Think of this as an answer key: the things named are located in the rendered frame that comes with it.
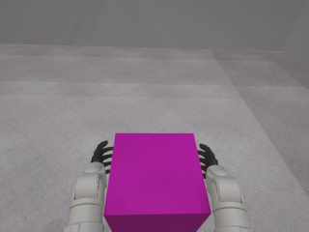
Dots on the carton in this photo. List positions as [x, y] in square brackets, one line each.
[156, 184]

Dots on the robot right forearm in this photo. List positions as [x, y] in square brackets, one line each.
[227, 201]

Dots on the robot right hand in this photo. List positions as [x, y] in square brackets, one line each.
[209, 158]

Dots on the robot left forearm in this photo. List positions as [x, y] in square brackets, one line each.
[87, 200]

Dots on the robot left hand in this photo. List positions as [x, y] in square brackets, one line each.
[98, 155]

